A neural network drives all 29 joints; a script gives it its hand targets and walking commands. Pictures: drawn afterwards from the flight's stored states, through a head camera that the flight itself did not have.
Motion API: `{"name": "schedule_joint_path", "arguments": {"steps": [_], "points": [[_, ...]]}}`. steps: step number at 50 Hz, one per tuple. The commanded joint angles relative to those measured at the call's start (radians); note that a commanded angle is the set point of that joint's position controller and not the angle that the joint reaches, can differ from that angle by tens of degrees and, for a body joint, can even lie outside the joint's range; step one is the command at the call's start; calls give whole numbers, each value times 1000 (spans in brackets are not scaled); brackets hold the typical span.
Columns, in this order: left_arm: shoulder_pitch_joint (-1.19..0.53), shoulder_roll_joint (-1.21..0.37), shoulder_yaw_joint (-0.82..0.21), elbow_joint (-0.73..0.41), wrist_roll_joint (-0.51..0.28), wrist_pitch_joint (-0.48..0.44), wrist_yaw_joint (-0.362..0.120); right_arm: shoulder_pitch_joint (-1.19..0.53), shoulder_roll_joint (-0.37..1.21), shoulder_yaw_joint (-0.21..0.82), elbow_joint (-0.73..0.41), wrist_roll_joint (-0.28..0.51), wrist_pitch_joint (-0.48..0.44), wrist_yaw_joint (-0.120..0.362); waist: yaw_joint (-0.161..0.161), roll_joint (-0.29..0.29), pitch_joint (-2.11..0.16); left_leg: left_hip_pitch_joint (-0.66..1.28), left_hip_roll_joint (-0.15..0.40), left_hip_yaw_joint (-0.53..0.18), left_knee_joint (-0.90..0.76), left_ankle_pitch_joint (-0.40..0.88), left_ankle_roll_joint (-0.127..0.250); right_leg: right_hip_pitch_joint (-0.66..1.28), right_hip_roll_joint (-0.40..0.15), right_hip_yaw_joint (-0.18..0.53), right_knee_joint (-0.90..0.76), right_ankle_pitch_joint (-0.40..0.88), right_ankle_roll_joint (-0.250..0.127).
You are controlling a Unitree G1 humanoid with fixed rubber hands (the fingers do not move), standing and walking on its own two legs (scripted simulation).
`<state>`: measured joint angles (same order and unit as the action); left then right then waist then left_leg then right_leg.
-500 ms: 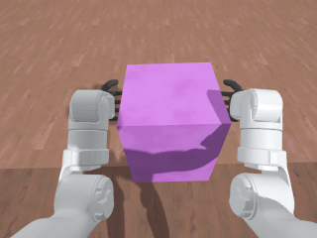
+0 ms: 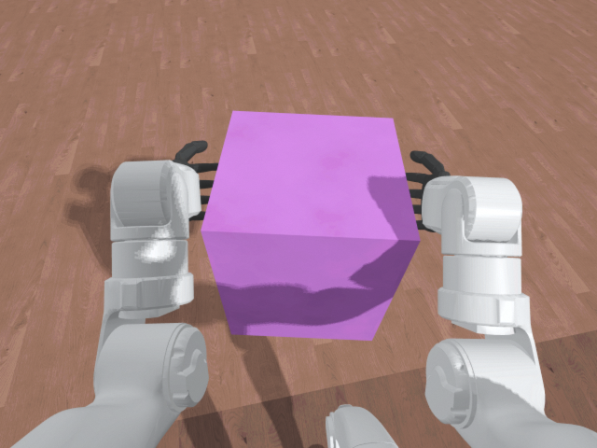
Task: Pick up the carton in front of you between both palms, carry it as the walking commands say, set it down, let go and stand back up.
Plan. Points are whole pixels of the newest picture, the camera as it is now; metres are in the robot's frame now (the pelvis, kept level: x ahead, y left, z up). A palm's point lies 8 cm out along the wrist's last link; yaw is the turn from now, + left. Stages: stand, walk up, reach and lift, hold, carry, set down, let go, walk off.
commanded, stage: carry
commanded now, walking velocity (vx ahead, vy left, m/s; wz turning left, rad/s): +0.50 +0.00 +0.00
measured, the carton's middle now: (306, 233) +0.39 -0.03 +0.07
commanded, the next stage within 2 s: none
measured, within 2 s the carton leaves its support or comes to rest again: neither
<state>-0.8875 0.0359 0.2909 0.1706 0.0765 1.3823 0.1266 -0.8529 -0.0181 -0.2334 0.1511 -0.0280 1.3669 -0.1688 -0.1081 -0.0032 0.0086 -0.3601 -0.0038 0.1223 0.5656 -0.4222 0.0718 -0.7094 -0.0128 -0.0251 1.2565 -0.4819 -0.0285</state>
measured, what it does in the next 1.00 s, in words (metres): climbs: right foot 0.03 m higher, then left foot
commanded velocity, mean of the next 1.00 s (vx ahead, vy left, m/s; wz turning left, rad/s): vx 0.50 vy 0.00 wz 0.00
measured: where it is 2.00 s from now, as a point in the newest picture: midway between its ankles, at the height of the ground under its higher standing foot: (278, 185)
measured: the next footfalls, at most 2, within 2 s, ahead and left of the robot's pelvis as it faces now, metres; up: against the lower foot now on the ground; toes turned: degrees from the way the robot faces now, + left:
right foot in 0.16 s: +0.30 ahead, -0.12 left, +0.03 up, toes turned -6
left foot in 0.56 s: +0.54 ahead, +0.08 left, +0.04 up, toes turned +6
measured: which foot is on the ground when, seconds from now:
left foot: down 0.00-0.16, up 0.18-0.54, down 0.56-1.00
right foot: up 0.00-0.14, down 0.16-0.60, up 0.62-1.00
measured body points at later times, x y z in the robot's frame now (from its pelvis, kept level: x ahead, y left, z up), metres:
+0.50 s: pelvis +0.31 -0.03 +0.04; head +0.35 -0.03 +0.49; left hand +0.69 +0.16 +0.21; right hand +0.73 -0.14 +0.21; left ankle +0.45 +0.09 -0.65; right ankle +0.26 -0.12 -0.70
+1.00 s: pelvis +0.65 -0.02 +0.05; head +0.66 -0.01 +0.50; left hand +1.03 +0.12 +0.17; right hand +1.02 -0.18 +0.17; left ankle +0.51 +0.07 -0.68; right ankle +0.80 -0.11 -0.67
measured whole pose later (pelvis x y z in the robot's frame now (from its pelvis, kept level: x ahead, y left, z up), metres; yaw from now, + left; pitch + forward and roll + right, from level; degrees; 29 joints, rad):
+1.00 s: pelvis +0.65 -0.02 +0.05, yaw +0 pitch +4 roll +0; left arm -0.78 -0.01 0.27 0.23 0.12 1.31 0.12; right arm -0.78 0.01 -0.26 0.27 -0.09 1.26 -0.12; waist -0.04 -0.01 -0.07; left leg -0.05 0.02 0.12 0.44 -0.44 0.02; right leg -0.54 -0.01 -0.15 0.45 0.01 -0.03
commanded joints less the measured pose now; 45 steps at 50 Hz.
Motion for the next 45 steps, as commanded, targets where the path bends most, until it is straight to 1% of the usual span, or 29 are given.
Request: {"name": "schedule_joint_path", "arguments": {"steps": [1,3,5,6,7,8,9,10,11,12,13,15,16,19,21,25,26,27,28,29,30,31,32,33,34,36,39,41,45], "points": [[-795,-1021,-494,-161,-373,-48,-158,-1008,1153,565,-252,552,-40,271,33,113,-539,479,263,-358,-180,219,171,-118,-47,5,-176,39,6],[-771,-992,-496,-147,-352,-37,-151,-966,1129,559,-212,538,-29,271,32,132,-523,401,249,-268,-203,263,145,15,-40,-33,-367,115,6],[-742,-980,-503,-104,-338,-28,-155,-923,1113,548,-147,517,-21,275,44,146,-500,333,231,-191,-196,323,112,176,17,-132,-518,147,-4],[-727,-983,-505,-73,-337,-25,-161,-902,1108,540,-111,505,-19,277,68,147,-502,296,227,-158,-151,422,92,296,56,-185,-577,168,-15],[-708,-993,-504,-31,-340,-26,-169,-880,1107,532,-74,493,-18,279,115,115,-536,248,199,-85,-18,583,57,486,97,-242,-660,222,-30],[-683,-999,-498,20,-347,-29,-178,-852,1109,525,-35,475,-17,282,162,61,-620,153,162,-23,171,685,6,750,77,-194,-676,205,-61],[-654,-1001,-487,50,-347,-38,-187,-857,1103,508,-14,457,-17,288,212,-83,-720,-82,94,-14,423,404,-55,995,-157,231,-767,-52,-152],[-673,-1011,-480,63,-351,-51,-193,-871,1115,496,10,438,-17,295,221,-344,-695,-352,-63,-57,638,-104,-89,1103,-329,660,-897,126,-273],[-699,-1033,-496,30,-375,-53,-202,-869,1118,485,36,419,-23,294,207,-232,-621,-475,-33,-145,799,-135,-64,1098,-339,670,-870,266,-288],[-743,-1080,-519,-17,-414,-56,-211,-844,1114,464,36,406,-29,289,210,-111,-588,-518,-6,-150,871,-107,-49,1052,-316,567,-802,449,-275],[-810,-1113,-542,-79,-451,-63,-219,-834,1106,448,24,395,-36,281,206,-15,-574,-524,20,-158,848,-67,-43,1000,-292,467,-770,542,-242],[-928,-1166,-581,-173,-532,-66,-228,-817,1102,429,-8,374,-38,259,178,-47,-573,-480,43,-162,747,-20,-34,928,-259,360,-804,457,-181],[-964,-1181,-594,-209,-558,-68,-230,-823,1090,423,-30,364,-39,247,172,-72,-575,-462,41,-147,711,-26,-33,905,-256,342,-825,412,-174],[-1007,-1184,-607,-271,-597,-59,-232,-839,1045,421,-93,335,-39,212,176,-91,-550,-455,44,-103,541,-33,-42,861,-255,274,-883,359,-199],[-986,-1166,-607,-269,-597,-47,-232,-830,1012,426,-110,316,-30,195,180,-112,-533,-372,49,-85,361,39,-46,812,-236,197,-896,375,-185],[-896,-1131,-593,-168,-553,-32,-239,-764,979,439,-42,290,-11,196,188,-134,-498,-169,-15,25,85,201,-32,774,-203,72,-865,544,-129],[-876,-1126,-587,-136,-541,-32,-241,-758,985,440,-13,290,-8,204,173,-136,-498,-94,-35,50,32,217,-20,764,-197,41,-826,644,-113],[-862,-1125,-582,-102,-532,-33,-242,-750,995,436,22,291,-7,213,129,-129,-524,42,-58,86,-38,239,-5,741,-180,-20,-726,805,-85],[-850,-1124,-575,-68,-520,-34,-243,-724,1003,429,63,295,-8,222,74,-104,-583,257,-79,115,-82,242,6,676,-147,-83,-574,878,-48],[-845,-1116,-566,-43,-505,-38,-244,-711,1010,422,83,304,-14,233,28,-49,-653,535,49,-69,-63,148,46,454,-136,-77,-396,653,-11],[-838,-1130,-554,-33,-493,-40,-248,-715,1007,419,95,308,-25,242,25,208,-696,691,301,-550,-135,107,151,186,-15,-78,-158,283,34],[-841,-1123,-550,-27,-470,-41,-242,-720,1038,421,97,320,-28,251,20,264,-616,735,350,-722,-187,367,212,-26,84,-9,16,-40,28],[-834,-1128,-533,-18,-456,-44,-238,-764,1057,431,49,347,-31,258,24,202,-596,721,345,-643,-137,512,221,-88,41,42,111,-47,2],[-827,-1129,-527,-29,-452,-47,-232,-805,1091,451,17,382,-33,266,27,101,-569,667,322,-556,-115,605,194,-103,11,48,96,-9,-3],[-825,-1131,-527,-49,-446,-53,-224,-858,1124,477,-35,419,-39,273,37,55,-549,607,306,-495,-128,579,160,-97,-17,57,29,42,0],[-823,-1122,-522,-98,-437,-60,-199,-941,1169,510,-117,482,-45,282,47,90,-544,539,281,-419,-165,546,119,-45,-33,45,-89,91,13],[-771,-1099,-515,-125,-405,-62,-162,-930,1177,518,-150,517,-43,289,39,122,-549,537,273,-342,-189,596,128,-44,-23,2,-229,130,32],[-706,-1095,-514,-94,-371,-63,-152,-869,1180,516,-113,506,-45,296,41,133,-536,549,260,-286,-196,659,122,-43,-28,-21,-362,204,39],[-602,-1132,-536,-7,-339,-89,-174,-735,1206,511,12,447,-78,318,59,143,-482,532,209,-143,-193,815,65,81,8,-103,-634,416,26]]}}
